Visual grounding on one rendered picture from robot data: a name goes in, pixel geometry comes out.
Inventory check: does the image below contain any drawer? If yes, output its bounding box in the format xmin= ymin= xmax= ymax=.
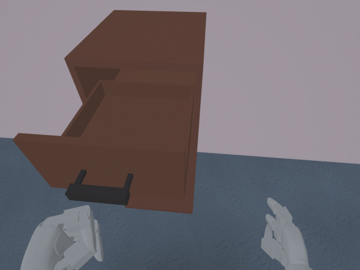
xmin=13 ymin=80 xmax=195 ymax=199

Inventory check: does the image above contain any cabinet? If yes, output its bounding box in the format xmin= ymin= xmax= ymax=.
xmin=64 ymin=10 xmax=206 ymax=214

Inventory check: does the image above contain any handle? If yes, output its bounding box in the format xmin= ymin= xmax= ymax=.
xmin=65 ymin=169 xmax=133 ymax=205

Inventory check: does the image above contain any left robot hand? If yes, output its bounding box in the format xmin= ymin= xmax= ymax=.
xmin=20 ymin=205 xmax=104 ymax=270

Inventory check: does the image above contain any right robot hand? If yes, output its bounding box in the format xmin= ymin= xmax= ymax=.
xmin=261 ymin=197 xmax=309 ymax=270

